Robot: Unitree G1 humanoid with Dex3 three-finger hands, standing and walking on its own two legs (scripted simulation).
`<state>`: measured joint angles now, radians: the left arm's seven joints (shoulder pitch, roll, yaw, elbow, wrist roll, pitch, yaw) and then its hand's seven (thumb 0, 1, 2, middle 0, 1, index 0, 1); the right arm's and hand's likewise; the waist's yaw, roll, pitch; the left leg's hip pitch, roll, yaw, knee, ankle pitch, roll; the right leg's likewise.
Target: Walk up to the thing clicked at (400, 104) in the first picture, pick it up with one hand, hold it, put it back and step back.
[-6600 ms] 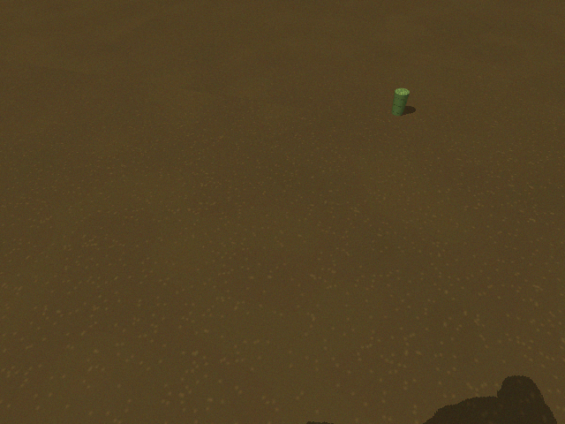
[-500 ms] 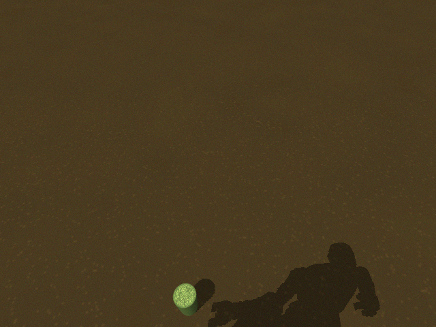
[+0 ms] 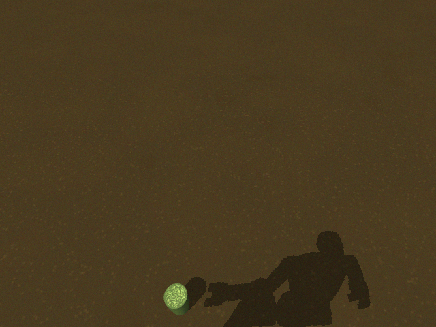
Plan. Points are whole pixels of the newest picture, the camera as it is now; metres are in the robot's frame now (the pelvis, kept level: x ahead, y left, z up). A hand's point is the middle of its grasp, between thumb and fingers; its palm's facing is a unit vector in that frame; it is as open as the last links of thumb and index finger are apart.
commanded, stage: walk up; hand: left
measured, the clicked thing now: (178, 301) +0.36 +0.21 -0.69
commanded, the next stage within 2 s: stand in 0.62 s
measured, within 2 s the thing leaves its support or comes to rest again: neither
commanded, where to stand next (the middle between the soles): +0.02 -0.01 m, yaw +0 degrees
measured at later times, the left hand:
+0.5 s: hand out of the picture +0.09 +0.26 -0.15, palm faces -0.04 -0.94 -0.35, open 7.4 cm
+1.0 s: hand out of the picture +0.07 +0.26 -0.14, palm faces -0.05 -0.94 -0.34, open 7.4 cm
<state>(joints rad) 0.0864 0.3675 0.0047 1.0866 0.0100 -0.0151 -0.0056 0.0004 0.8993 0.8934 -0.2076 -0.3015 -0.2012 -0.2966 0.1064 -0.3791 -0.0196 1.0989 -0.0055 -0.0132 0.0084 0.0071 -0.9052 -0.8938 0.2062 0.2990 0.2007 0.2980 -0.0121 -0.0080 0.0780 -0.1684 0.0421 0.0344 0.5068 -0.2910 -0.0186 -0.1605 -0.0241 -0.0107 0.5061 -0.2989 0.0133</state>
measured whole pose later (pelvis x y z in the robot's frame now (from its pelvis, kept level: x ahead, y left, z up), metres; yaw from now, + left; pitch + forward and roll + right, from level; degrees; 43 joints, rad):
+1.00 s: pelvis -0.02 +0.01 +0.01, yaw -1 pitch -3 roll +0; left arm 0.07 0.35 0.00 1.13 0.01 -0.01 0.00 0.00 0.90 0.89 -0.21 -0.30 -0.20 -0.30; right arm 0.06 -0.35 -0.01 1.14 -0.01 -0.01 0.01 0.01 -0.91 -0.89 0.21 0.30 0.20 0.30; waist -0.01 0.00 0.07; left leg -0.10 0.03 0.05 0.32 -0.16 -0.01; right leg -0.10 -0.03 0.00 0.31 -0.15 0.03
